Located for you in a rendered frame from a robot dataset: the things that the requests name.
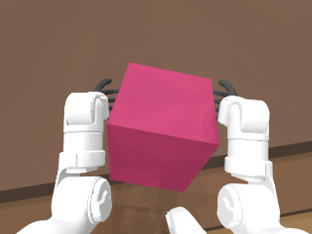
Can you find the right robot upper arm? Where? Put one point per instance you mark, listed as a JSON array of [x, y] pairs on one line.
[[250, 209]]

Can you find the left robot hand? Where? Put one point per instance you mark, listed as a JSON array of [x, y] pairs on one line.
[[100, 86]]

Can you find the right robot forearm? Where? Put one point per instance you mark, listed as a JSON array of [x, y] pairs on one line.
[[247, 122]]

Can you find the left robot forearm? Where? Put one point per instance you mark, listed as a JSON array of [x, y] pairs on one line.
[[83, 125]]

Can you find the robot right thigh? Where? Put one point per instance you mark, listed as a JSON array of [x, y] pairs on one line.
[[181, 221]]

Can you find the right robot hand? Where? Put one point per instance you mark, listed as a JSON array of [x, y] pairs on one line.
[[229, 88]]

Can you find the left robot upper arm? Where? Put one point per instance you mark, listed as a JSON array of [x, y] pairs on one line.
[[79, 204]]

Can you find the carton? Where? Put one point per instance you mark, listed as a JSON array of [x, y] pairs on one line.
[[162, 128]]

